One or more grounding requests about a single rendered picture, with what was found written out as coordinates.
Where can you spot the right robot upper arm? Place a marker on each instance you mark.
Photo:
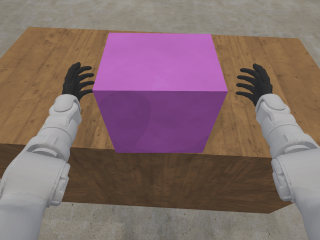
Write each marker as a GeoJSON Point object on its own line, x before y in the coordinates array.
{"type": "Point", "coordinates": [297, 179]}

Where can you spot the robot right forearm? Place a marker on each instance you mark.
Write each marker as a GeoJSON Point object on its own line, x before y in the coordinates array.
{"type": "Point", "coordinates": [279, 127]}

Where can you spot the left robot upper arm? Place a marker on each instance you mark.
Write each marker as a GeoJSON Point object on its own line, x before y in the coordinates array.
{"type": "Point", "coordinates": [35, 183]}

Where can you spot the pedestal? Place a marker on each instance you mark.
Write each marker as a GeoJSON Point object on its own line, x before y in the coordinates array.
{"type": "Point", "coordinates": [233, 173]}

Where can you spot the robot left forearm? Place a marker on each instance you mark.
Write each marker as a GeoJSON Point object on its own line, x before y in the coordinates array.
{"type": "Point", "coordinates": [56, 136]}

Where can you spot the robot right hand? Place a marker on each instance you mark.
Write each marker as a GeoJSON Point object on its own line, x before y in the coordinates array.
{"type": "Point", "coordinates": [261, 82]}

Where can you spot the robot left hand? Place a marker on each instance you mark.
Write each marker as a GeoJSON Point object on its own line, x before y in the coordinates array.
{"type": "Point", "coordinates": [72, 85]}

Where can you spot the carton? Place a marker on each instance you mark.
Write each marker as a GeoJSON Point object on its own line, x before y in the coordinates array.
{"type": "Point", "coordinates": [159, 92]}

